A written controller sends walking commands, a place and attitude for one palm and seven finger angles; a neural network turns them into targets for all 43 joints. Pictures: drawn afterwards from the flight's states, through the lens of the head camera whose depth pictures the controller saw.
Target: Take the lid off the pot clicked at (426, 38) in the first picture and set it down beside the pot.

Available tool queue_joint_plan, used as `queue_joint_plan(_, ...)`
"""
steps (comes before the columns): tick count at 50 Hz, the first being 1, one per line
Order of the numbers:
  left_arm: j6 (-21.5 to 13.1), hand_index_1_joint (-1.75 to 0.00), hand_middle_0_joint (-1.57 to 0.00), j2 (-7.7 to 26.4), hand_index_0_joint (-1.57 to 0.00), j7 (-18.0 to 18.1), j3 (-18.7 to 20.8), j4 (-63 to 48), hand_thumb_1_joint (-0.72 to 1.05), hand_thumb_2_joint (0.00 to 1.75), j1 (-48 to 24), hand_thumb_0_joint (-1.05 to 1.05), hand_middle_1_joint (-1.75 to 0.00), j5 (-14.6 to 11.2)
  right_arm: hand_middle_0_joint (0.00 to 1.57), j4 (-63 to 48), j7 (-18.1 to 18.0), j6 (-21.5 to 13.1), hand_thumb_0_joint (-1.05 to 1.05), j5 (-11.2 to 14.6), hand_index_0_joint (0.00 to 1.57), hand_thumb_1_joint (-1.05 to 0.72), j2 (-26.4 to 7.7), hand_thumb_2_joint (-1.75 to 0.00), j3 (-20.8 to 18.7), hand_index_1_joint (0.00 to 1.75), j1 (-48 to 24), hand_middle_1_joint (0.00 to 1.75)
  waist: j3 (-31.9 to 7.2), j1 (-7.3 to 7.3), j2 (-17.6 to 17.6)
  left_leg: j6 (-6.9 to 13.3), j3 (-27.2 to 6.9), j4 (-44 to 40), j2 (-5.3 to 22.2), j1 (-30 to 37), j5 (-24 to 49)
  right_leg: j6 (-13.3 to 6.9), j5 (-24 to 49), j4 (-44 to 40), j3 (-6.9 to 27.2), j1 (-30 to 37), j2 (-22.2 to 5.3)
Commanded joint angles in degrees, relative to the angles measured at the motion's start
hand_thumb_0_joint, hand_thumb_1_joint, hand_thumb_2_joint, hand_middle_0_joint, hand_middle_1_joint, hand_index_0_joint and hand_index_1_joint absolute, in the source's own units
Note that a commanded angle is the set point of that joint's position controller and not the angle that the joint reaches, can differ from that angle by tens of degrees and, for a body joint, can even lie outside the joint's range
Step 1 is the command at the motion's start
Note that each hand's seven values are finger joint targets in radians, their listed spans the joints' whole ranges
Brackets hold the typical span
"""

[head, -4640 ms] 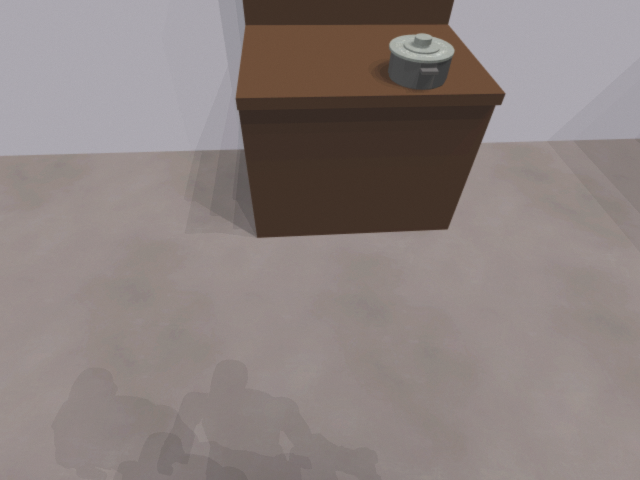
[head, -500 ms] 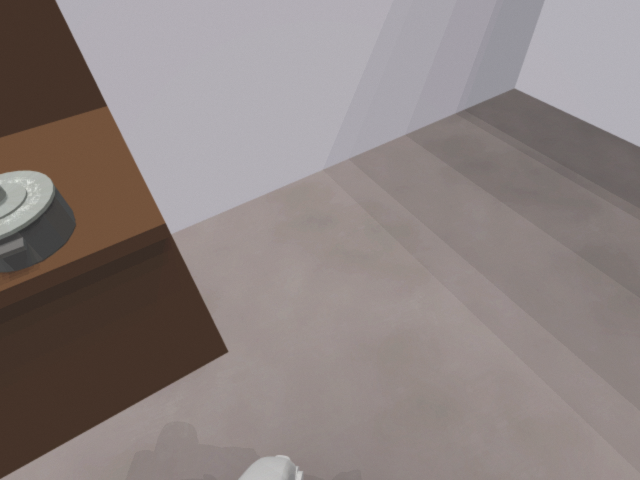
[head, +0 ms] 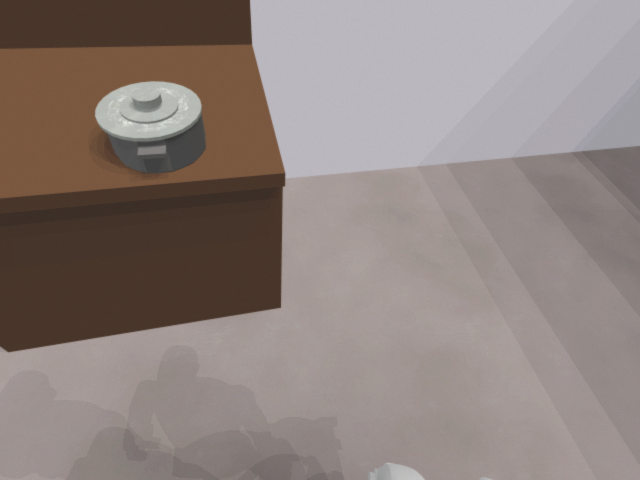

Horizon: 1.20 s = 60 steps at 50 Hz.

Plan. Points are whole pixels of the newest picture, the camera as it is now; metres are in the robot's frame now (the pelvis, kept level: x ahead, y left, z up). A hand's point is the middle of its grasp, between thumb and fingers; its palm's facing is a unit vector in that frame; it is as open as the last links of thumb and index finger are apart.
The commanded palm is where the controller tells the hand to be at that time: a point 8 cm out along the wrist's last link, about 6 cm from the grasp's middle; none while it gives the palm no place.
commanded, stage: turn to face it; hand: left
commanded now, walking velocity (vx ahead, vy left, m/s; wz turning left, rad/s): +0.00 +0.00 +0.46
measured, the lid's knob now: (147, 97) +0.77 +0.41 +0.01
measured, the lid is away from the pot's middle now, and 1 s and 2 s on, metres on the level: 0.00 0.00 0.00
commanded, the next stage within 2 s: take the last steps up to it in 0.40 s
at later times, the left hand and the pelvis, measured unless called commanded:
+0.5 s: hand out of the picture +0.02 +0.16 -0.15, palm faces +0.24 -0.94 -0.26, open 7.4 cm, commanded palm none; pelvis -0.01 -0.04 +0.00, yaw +13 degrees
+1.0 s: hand out of the picture -0.01 +0.22 -0.17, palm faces +0.35 -0.91 -0.21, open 7.4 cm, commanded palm none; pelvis +0.04 +0.03 +0.00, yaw +18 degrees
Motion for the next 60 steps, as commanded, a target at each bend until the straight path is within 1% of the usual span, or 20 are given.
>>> queue_joint_plan(1,-1.42,-0.3,-0.2,3.03,-0.2,0.24,0.64,-5.26,0.9,0.9,-1.69,0.0,-0.3,-0.29,0.2,-3.36,-1.16,-0.83,0.0,0.03,0.2,-0.9,-12.27,-0.9,-3.21,0.3,1.88,0.3,-3.96,-2.31,9.92,7.04,-16.48,-12.47,13.42,5.24,9.67,0.43,0.02,-4.93,2.08,-2.34,0.78)
queue_joint_plan(8,-1.89,-0.3,-0.2,1.77,-0.2,0.71,0.01,-6.84,0.9,0.9,-3.58,0.0,-0.3,-0.53,0.2,-2.65,-1.2,-0.19,0.0,-0.49,0.2,-0.9,-12.11,-0.9,-3.57,0.3,3.54,0.3,-4.83,-2.79,11.89,7.69,-22.03,-10.57,12.61,3.49,11.36,-1.11,-2.74,-16.49,2.23,4.95,4.11)
queue_joint_plan(12,-2.8,-0.3,-0.2,1.83,-0.2,1.23,0.02,-5.38,0.9,0.9,2.68,0.0,-0.3,-0.91,0.2,-2.77,-1.06,0.03,0.0,0.04,0.2,-0.9,-10.98,-0.9,-3.35,0.3,1.99,0.3,-7.18,0.45,9.6,4.67,-21.05,-4.62,9.57,-3.43,11.45,-2.04,7.56,-35.45,1.64,20.33,5.04)
queue_joint_plan(13,-3.43,-0.3,-0.2,4.17,-0.2,1.44,0.34,-5.25,0.9,0.9,3.24,0.0,-0.3,-0.55,0.2,-2.76,-0.8,-0.09,0.0,0.53,0.2,-0.9,-8.82,-0.9,-3.02,0.3,2.79,0.3,-7.17,0.66,3.41,1.76,-18.2,-0.1,6.5,-8.84,6.88,-3.06,9.97,-42.78,5.53,26.89,1.06)
queue_joint_plan(14,-4.0,-0.3,-0.2,8.54,-0.2,1.82,1.21,-5.39,0.9,0.9,3.98,0.0,-0.3,0.26,0.2,-3.5,-0.66,-0.3,0.0,0.97,0.2,-0.9,-5.09,-0.9,-2.36,0.3,4.22,0.3,-7.08,0.52,-11.12,-2.87,-7.79,11.71,-1.47,-18.15,-8.74,-8.19,11.96,-47.26,20.58,31.51,-13.39)
queue_joint_plan(15,-3.52,-0.3,-0.2,10.62,-0.2,1.45,1.12,-6.44,0.9,0.9,3.23,0.0,-0.3,0.25,0.2,-4.36,-0.86,-0.14,0.0,0.23,0.2,-0.9,-6.33,-0.9,-2.89,0.3,3.8,0.3,-6.09,0.75,-10.14,-3.88,-5.08,23.58,-2.82,-17.55,-19.58,-13.87,14.99,-47.46,23.1,23.75,-21.36)
queue_joint_plan(19,-4.09,-0.3,-0.2,4.05,-0.2,1.41,-0.06,-7.14,0.9,0.9,-3.79,0.0,-0.3,-0.15,0.2,-0.17,0.02,1.48,0.0,-0.29,0.2,-0.9,-6.34,-0.9,-3.05,0.3,5.09,0.3,-0.1,-3.05,-3.9,-4.81,-4.3,38.83,1.32,-15.83,-8.31,-12.72,16.23,-46.81,10.07,14.79,-10.7)
queue_joint_plan(26,-4.5,-0.3,-0.2,5.55,-0.2,1.27,0.47,-2.5,0.9,0.9,5.85,0.0,-0.3,0.53,0.2,-0.12,-0.29,0.98,0.0,0.17,0.2,-0.9,-4.46,-0.9,-1.49,0.3,-0.66,0.3,-3.36,1.61,-6.22,-6.09,-0.04,23.17,1.78,-12.33,-12.54,-14.55,29.27,-43.85,7.29,24.7,-11.75)
queue_joint_plan(31,-4.91,-0.3,-0.2,6.98,-0.2,0.42,0.98,0.73,0.9,0.9,7.99,0.0,-0.3,0.85,0.2,-0.59,0.5,-0.71,0.0,-0.01,0.2,-0.9,-4.12,-0.9,-0.86,0.3,-1.59,0.3,-2.77,2.54,-7.3,-3.72,2.49,10.81,1.51,-6.76,-12.7,-14.57,7.69,-47.13,9.58,22.96,-13.24)
queue_joint_plan(34,-4.55,-0.3,-0.2,6.16,-0.2,-0.03,0.74,1.58,0.9,0.9,5.21,0.0,-0.3,0.3,0.2,1.81,0.11,-1.99,0.0,-0.1,0.2,-0.9,-4.15,-0.9,-0.55,0.3,5.87,0.3,-2.61,-1.61,-5.06,-2.47,5.06,-5.89,0.19,9.95,-4.88,-10.62,-4.1,-42.18,4.06,11.73,-9.15)
queue_joint_plan(35,-4.19,-0.3,-0.2,3.64,-0.2,-0.41,0.12,0.98,0.9,0.9,4.52,0.0,-0.3,-0.07,0.2,2.96,-0.48,-2.45,0.0,-0.27,0.2,-0.9,-7.63,-0.9,-1.24,0.3,9.95,0.3,-3.33,-3.59,4.13,-0.44,-2.7,-10.03,5.42,18.68,-8.77,-7.97,-7.91,-33.55,0.29,2.46,-5.24)
queue_joint_plan(36,-4.07,-0.3,-0.2,-0.54,-0.2,-1.04,-0.77,-0.78,0.9,0.9,3.47,0.0,-0.3,-0.11,0.2,3.89,-0.94,-2.52,0.0,-0.89,0.2,-0.9,-13.36,-0.9,-2.57,0.3,14.79,0.3,-2.5,-5.8,21.01,5.21,-21.91,-16.49,19.09,22.54,-17.07,-4.77,-10.61,-17.4,-7.34,-9.46,2.1)
queue_joint_plan(37,-4.5,-0.3,-0.2,0.01,-0.2,-1.07,-1.17,-2.93,0.9,0.9,-1.43,0.0,-0.3,0.52,0.2,4.17,-1.22,-2.4,0.0,-0.63,0.2,-0.9,-14.47,-0.9,-2.55,0.3,17.31,0.3,0.56,-7.21,17.53,9.94,-28.49,-20.3,23.2,18.51,-17.8,-5.26,-11.86,-8.85,-3.56,-14.08,2.16)
queue_joint_plan(39,-4.62,-0.3,-0.2,0.61,-0.2,-1.33,-0.93,-1.86,0.9,0.9,-2.86,0.0,-0.3,0.72,0.2,3.88,-1.83,-2.9,0.0,-0.37,0.2,-0.9,-10.68,-0.9,-1.48,0.3,13.34,0.3,4.21,-5.23,14.95,10.27,-24.06,-21.64,20.26,11.86,-20.95,-5.95,-5.32,-0.79,0.78,-14.75,-0.16)
queue_joint_plan(43,-4.72,-0.3,-0.2,-0.39,-0.2,-2.11,-1.49,2.71,0.9,0.9,3.59,0.0,-0.3,0.37,0.2,4.15,-2.12,-4.92,0.0,0.43,0.2,-0.9,-6.41,-0.9,0.03,0.3,10.52,0.3,2.98,-1.04,9.78,7.66,-9.57,-20.16,13.46,11.06,5.83,-4.42,6.62,-0.44,-0.01,-9.12,-0.59)
queue_joint_plan(54,-5.23,-0.3,-0.2,-2.77,-0.2,-2.1,-1.62,-1.24,0.9,0.9,-7.13,0.0,-0.3,-0.19,0.2,10.32,-2.58,-5.74,0.0,-0.34,0.2,-0.9,-6.08,-0.9,-0.44,0.3,17.88,0.3,5.73,-3.35,8.8,8.1,-6.14,-16.23,15.7,13.06,21.08,-5.52,7.56,-20.62,-2.81,-3.53,0.79)
queue_joint_plan(57,-6.14,-0.3,-0.2,-1.67,-0.2,-1.92,-0.76,1.73,0.9,0.9,3.24,0.0,-0.3,-0.04,0.2,11.19,-2.72,-5.6,0.0,-0.09,0.2,-0.9,-6.74,-0.9,-0.52,0.3,16.66,0.3,0.4,1.73,6.82,5.55,-2.55,-3.58,12.98,10.02,30.72,-7.41,10.6,-29.75,-5.64,14.63,4.77)
queue_joint_plan(58,-6.73,-0.3,-0.2,1.26,-0.2,-1.52,-0.04,4.41,0.9,0.9,11.74,0.0,-0.3,0.25,0.2,11.18,-2.37,-5.75,0.0,0.34,0.2,-0.9,-5.88,-0.9,-0.48,0.3,16.46,0.3,-4.12,5.21,1.97,3.67,-0.87,7.14,9.95,4.5,27.16,-8.47,12.51,-32.46,-2.87,27.22,3.84)
queue_joint_plan(59,-7.56,-0.3,-0.2,6.1,-0.2,-0.69,1.5,6.7,0.9,0.9,19.78,0.0,-0.3,0.76,0.2,10.28,-1.93,-6.1,0.0,1.01,0.2,-0.9,-3.25,-0.9,-0.22,0.3,18.8,0.3,-11.22,7.37,-9.15,0.62,3.38,25.38,3.09,-8.38,7.6,-14.06,12.11,-37.36,17.48,40.82,-10.92)
queue_joint_plan(60,-7.33,-0.3,-0.2,10.0,-0.2,-0.54,1.97,7.28,0.9,0.9,22.07,0.0,-0.3,-0.31,0.2,8.91,-1.96,-6.09,0.0,1.1,0.2,-0.9,-2.66,-0.9,-0.19,0.3,19.6,0.3,-14.52,5.91,-12.68,0.04,1.72,41.53,-0.64,-14.84,-18.86,-20.03,10.41,-46.15,34.56,40.51,-21.52)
